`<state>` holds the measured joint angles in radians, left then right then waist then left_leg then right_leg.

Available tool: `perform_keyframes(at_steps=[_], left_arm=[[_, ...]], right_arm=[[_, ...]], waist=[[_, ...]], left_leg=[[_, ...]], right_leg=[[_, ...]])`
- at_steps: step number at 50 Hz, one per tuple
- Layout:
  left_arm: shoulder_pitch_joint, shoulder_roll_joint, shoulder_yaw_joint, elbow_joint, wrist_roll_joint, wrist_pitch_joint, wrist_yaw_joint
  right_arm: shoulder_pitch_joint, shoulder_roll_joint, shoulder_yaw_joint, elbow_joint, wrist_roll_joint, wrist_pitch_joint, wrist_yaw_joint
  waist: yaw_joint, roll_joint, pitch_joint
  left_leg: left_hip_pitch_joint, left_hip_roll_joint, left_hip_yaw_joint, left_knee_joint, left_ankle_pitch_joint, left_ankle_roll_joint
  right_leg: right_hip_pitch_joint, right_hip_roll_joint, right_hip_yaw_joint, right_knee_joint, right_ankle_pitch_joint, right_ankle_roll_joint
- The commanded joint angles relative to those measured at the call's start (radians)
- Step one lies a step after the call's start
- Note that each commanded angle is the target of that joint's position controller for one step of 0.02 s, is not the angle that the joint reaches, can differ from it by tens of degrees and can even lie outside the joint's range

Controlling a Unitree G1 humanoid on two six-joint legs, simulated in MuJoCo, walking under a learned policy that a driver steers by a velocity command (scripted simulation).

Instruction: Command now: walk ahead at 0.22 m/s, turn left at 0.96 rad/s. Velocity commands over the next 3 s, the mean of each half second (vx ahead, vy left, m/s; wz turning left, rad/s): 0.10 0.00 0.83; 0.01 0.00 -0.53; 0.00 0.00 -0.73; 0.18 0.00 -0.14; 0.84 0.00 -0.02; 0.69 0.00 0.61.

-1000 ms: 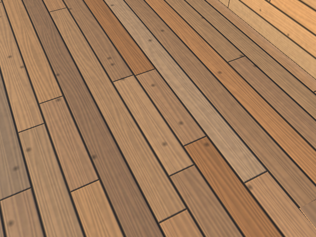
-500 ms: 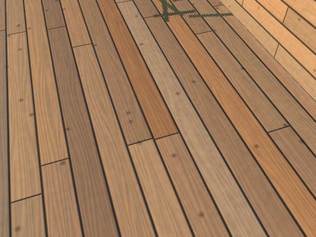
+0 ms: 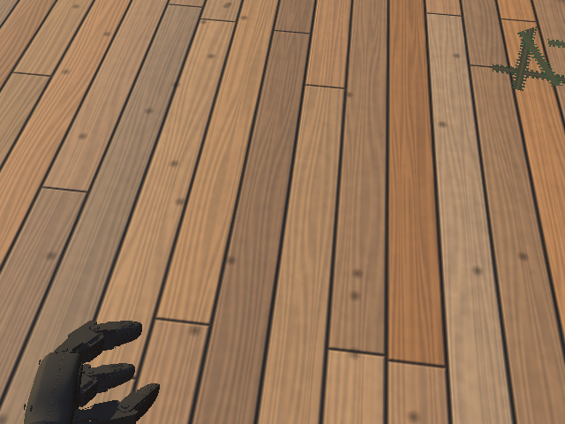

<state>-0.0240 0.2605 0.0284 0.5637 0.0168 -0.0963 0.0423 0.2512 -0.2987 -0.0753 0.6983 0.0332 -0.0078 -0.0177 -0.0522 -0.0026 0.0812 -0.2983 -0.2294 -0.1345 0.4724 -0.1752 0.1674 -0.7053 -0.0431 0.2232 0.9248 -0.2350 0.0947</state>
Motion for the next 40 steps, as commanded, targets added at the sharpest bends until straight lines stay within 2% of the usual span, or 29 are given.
perform_keyframes(at_steps=[1,4,5,6,7,8,9,10,11,12,13,14,16,18,19,21,23,24,25,26,27,28,29,31,32,34,36,38,40], left_arm=[[0.063,0.056,0.021,-0.037,-0.015,0.015,0.001],[0.015,0.102,0.039,-0.048,-0.022,0.01,-0.015],[0.039,0.121,0.05,-0.038,-0.02,0.004,-0.018],[0.111,0.129,0.058,-0.012,-0.014,-0.005,-0.017],[0.195,0.142,0.061,0.006,0.005,-0.007,-0.009],[0.208,0.155,0.055,-0.023,0.033,0.009,-0.002],[0.193,0.188,0.07,-0.014,0.021,0.02,-0.001],[0.141,0.118,0.065,-0.049,0.011,0.026,0.01],[0.12,0.077,0.049,-0.057,0.008,0.042,0.018],[0.094,0.084,0.044,-0.064,0.006,0.058,0.021],[0.061,0.113,0.051,-0.057,0.005,0.069,0.023],[0.067,0.132,0.059,-0.045,0.012,0.074,0.025],[0.094,0.147,0.069,-0.018,0.017,0.081,0.023],[0.096,0.16,0.08,-0.002,0.01,0.081,0.017],[0.097,0.167,0.082,0.004,0.003,0.082,0.012],[0.112,0.177,0.083,0.024,-0.013,0.087,-0.004],[0.121,0.168,0.074,0.045,-0.032,0.09,-0.02],[0.13,0.144,0.064,0.058,-0.042,0.093,-0.027],[0.184,0.085,0.042,0.084,-0.041,0.089,-0.038],[0.22,0.0,0.012,0.079,-0.007,0.082,-0.059],[0.175,0.052,0.034,0.041,-0.02,0.077,-0.052],[0.13,0.158,0.064,0.039,-0.041,0.083,-0.039],[0.161,0.183,0.082,0.055,-0.05,0.094,-0.029],[0.259,0.184,0.098,0.107,-0.038,0.123,-0.004],[0.277,0.171,0.098,0.111,-0.039,0.131,0.001],[0.263,0.137,0.091,0.086,-0.042,0.138,0.002],[0.21,0.095,0.073,0.046,-0.037,0.141,-0.011],[0.175,0.062,0.055,0.009,-0.035,0.143,-0.033],[0.167,0.057,0.049,-0.019,-0.034,0.144,-0.055]], right_arm=[[-0.036,-0.154,-0.054,-0.089,0.019,0.036,-0.045],[-0.049,-0.11,-0.047,-0.118,0.003,0.05,-0.049],[-0.074,-0.094,-0.042,-0.136,-0.006,0.048,-0.045],[-0.121,-0.078,-0.035,-0.159,-0.008,0.045,-0.038],[-0.099,-0.019,-0.014,-0.174,-0.018,0.043,-0.028],[0.02,0.026,0.002,-0.176,-0.03,0.036,-0.022],[0.163,-0.095,-0.019,-0.179,-0.009,0.025,0.014],[0.082,-0.182,-0.044,-0.141,0.002,0.033,0.02],[-0.004,-0.206,-0.052,-0.147,0.0,0.05,0.016],[-0.032,-0.19,-0.048,-0.154,-0.005,0.067,0.006],[-0.04,-0.156,-0.036,-0.169,-0.007,0.075,0.004],[-0.05,-0.122,-0.024,-0.178,-0.009,0.076,0.004],[-0.052,-0.075,-0.01,-0.183,-0.006,0.068,0.001],[-0.066,-0.076,-0.007,-0.185,-0.007,0.065,0.003],[-0.078,-0.069,0.0,-0.186,-0.015,0.063,0.006],[-0.058,-0.062,0.005,-0.166,-0.023,0.059,0.011],[-0.002,-0.054,0.005,-0.13,-0.032,0.057,0.02],[0.045,-0.038,0.006,-0.101,-0.038,0.057,0.026],[0.07,-0.032,0.011,-0.088,-0.048,0.055,0.027],[0.093,-0.09,0.008,-0.094,-0.064,0.053,0.019],[0.0,-0.172,-0.011,-0.11,-0.096,0.05,0.015],[-0.057,-0.177,-0.021,-0.127,-0.106,0.032,0.009],[-0.107,-0.167,-0.02,-0.122,-0.096,0.017,0.005],[-0.17,-0.096,-0.002,-0.126,-0.064,0.0,-0.011],[-0.171,-0.063,0.009,-0.125,-0.06,-0.003,-0.019],[-0.159,-0.039,0.014,-0.12,-0.056,0.0,-0.034],[-0.124,-0.049,0.005,-0.106,-0.055,0.01,-0.047],[-0.1,-0.079,-0.011,-0.095,-0.055,0.02,-0.051],[-0.099,-0.112,-0.028,-0.089,-0.051,0.024,-0.045]], waist=[[0.041,0.043,-0.251],[0.028,0.135,-0.213],[0.046,0.157,-0.206],[0.089,0.155,-0.219],[0.097,0.043,-0.32],[0.034,-0.17,-0.392],[-0.043,-0.327,-0.501],[0.024,-0.196,-0.41],[0.05,-0.096,-0.309],[0.046,-0.043,-0.255],[0.028,-0.046,-0.191],[0.03,-0.059,-0.164],[0.039,-0.106,-0.192],[0.045,-0.13,-0.226],[0.051,-0.124,-0.241],[0.05,-0.136,-0.253],[0.027,-0.14,-0.241],[0.005,-0.137,-0.232],[0.005,-0.111,-0.23],[0.034,0.107,-0.249],[0.035,0.256,-0.185],[0.011,0.205,-0.116],[0.037,0.211,-0.077],[0.067,0.194,-0.075],[0.073,0.163,-0.082],[0.065,0.124,-0.105],[0.034,0.112,-0.119],[0.009,0.129,-0.141],[0.004,0.144,-0.151]], left_leg=[[-0.033,0.131,-0.165,0.007,0.577,-0.046],[0.002,0.141,-0.285,0.059,0.323,-0.077],[0.025,0.148,-0.32,0.104,0.27,-0.078],[0.022,0.134,-0.312,0.207,0.21,-0.091],[-0.076,0.08,-0.227,0.455,-0.104,-0.13],[-0.296,-0.023,-0.12,0.66,-0.603,-0.174],[-0.377,0.098,-0.088,0.877,-0.566,-0.213],[-0.407,0.165,-0.045,0.939,-0.45,-0.244],[-0.423,0.191,-0.008,0.959,-0.346,-0.257],[-0.396,0.214,0.016,0.944,-0.29,-0.261],[-0.366,0.232,0.047,0.884,-0.255,-0.254],[-0.324,0.239,0.082,0.83,-0.237,-0.246],[-0.291,0.256,0.118,0.73,-0.239,-0.239],[-0.256,0.297,0.115,0.631,-0.222,-0.229],[-0.189,0.297,0.113,0.553,-0.224,-0.216],[-0.079,0.256,0.136,0.413,-0.232,-0.193],[0.029,0.221,0.163,0.216,-0.17,-0.159],[0.133,0.197,0.186,0.07,-0.099,-0.134],[0.27,0.22,0.142,-0.027,-0.063,-0.106],[0.369,0.467,-0.151,-0.116,-0.034,-0.044],[0.086,0.653,-0.269,-0.19,-0.055,0.107],[-0.017,0.601,-0.211,-0.218,-0.115,0.123],[-0.021,0.561,-0.143,-0.217,-0.083,0.092],[0.027,0.515,-0.028,-0.194,0.045,0.035],[0.043,0.511,0.014,-0.181,0.126,0.031],[0.12,0.517,0.074,-0.163,0.176,0.031],[0.203,0.527,0.105,-0.146,0.189,0.033],[0.237,0.549,0.129,-0.129,0.222,0.044],[0.224,0.577,0.153,-0.116,0.26,0.054]], right_leg=[[0.28,0.155,-0.155,-0.244,0.203,0.011],[0.317,0.16,-0.103,-0.41,0.253,0.0],[0.342,0.141,-0.081,-0.466,0.275,-0.013],[0.437,0.096,-0.074,-0.568,0.384,-0.041],[0.68,-0.077,0.043,-0.564,0.544,-0.125],[0.899,-0.306,0.298,-0.471,0.94,-0.281],[0.92,-0.516,0.559,-0.495,0.707,-0.443],[0.825,-0.403,0.453,-0.518,0.466,-0.424],[0.718,-0.302,0.273,-0.531,0.298,-0.354],[0.606,-0.242,0.185,-0.562,0.218,-0.31],[0.5,-0.203,0.107,-0.591,0.21,-0.294],[0.439,-0.17,0.033,-0.618,0.237,-0.286],[0.459,-0.173,-0.048,-0.632,0.295,-0.306],[0.491,-0.211,-0.083,-0.637,0.285,-0.32],[0.463,-0.208,-0.091,-0.634,0.278,-0.325],[0.434,-0.198,-0.107,-0.631,0.234,-0.333],[0.402,-0.195,-0.107,-0.607,0.138,-0.32],[0.345,-0.173,-0.12,-0.578,0.074,-0.286],[0.247,-0.126,-0.151,-0.535,-0.041,-0.204],[0.126,-0.023,-0.25,-0.297,-0.257,-0.092],[0.092,0.015,-0.209,-0.179,-0.371,-0.061],[0.141,0.002,-0.171,-0.017,-0.309,-0.055],[0.086,0.031,-0.182,0.114,-0.261,-0.05],[0.031,0.03,-0.158,0.283,-0.189,-0.02],[0.028,0.032,-0.16,0.345,-0.163,-0.006],[-0.013,0.006,-0.18,0.347,-0.105,0.016],[-0.029,-0.024,-0.204,0.211,-0.071,0.031],[0.021,-0.041,-0.231,0.089,-0.096,0.027],[0.096,-0.047,-0.264,-0.007,-0.145,0.002]])
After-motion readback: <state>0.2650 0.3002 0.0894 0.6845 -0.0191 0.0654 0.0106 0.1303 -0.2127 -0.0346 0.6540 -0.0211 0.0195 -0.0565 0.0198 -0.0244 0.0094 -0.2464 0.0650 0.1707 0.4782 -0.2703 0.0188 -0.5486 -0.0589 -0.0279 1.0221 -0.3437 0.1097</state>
